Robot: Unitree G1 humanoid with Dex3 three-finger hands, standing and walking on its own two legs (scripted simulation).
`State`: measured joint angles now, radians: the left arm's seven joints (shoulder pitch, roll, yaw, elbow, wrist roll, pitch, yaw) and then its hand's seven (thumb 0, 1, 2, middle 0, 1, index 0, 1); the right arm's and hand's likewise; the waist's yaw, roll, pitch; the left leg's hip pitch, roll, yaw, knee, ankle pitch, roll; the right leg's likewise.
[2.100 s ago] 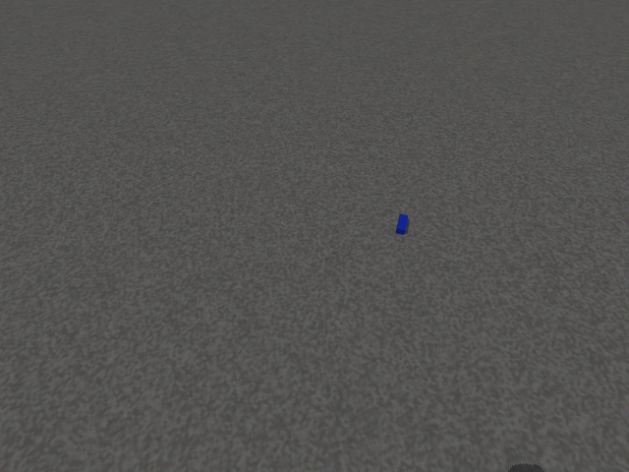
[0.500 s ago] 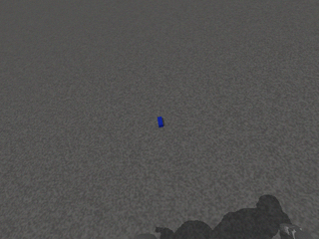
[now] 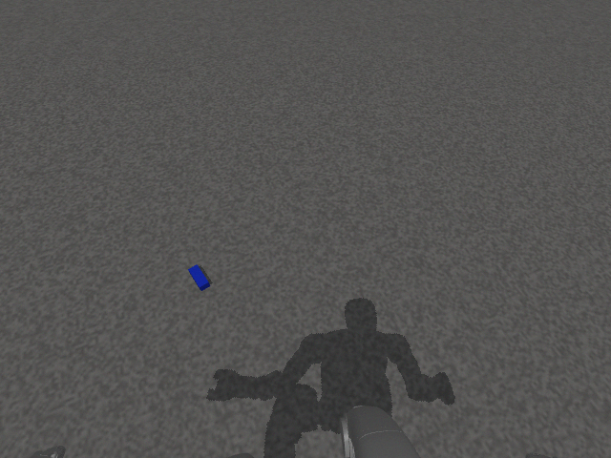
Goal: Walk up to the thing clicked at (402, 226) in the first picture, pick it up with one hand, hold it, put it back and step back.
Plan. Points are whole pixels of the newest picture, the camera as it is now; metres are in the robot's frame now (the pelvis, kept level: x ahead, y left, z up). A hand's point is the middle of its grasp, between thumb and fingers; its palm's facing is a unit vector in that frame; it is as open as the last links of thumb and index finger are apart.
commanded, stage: walk up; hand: left
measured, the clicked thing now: (199, 277) +0.80 +0.32 -0.75
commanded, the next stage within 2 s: none
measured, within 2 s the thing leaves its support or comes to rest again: neither
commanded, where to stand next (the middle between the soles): +0.34 +0.47 m, yaw -59 degrees
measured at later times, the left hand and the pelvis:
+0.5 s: hand out of the picture +0.26 +0.46 -0.11, palm faces -0.22 -0.74 -0.64, open 7.4 cm; pelvis +0.13 +0.17 -0.03, yaw -15 degrees
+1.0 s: hand out of the picture +0.47 +0.62 -0.15, palm faces -0.53 -0.66 -0.53, open 7.4 cm; pelvis +0.24 +0.43 -0.03, yaw -32 degrees
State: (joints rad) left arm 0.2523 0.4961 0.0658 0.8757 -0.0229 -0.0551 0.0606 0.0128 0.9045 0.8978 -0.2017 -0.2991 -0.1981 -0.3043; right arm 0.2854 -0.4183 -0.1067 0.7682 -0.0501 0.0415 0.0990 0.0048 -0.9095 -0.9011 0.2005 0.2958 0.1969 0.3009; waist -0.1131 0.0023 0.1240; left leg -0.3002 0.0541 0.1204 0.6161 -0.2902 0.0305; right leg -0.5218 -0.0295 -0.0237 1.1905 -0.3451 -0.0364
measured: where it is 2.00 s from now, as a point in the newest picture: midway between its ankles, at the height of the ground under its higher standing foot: (131, 430)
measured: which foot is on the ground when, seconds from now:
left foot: down 0.00-0.22, up 0.24-0.62, down 0.64-1.00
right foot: up 0.00-0.18, down 0.20-0.64, up 0.66-0.96, down 0.98-1.00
